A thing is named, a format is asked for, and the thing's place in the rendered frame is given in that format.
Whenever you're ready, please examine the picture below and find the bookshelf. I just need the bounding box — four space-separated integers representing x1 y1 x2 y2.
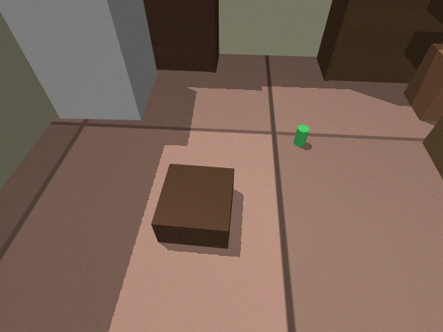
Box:
317 0 443 84
143 0 219 73

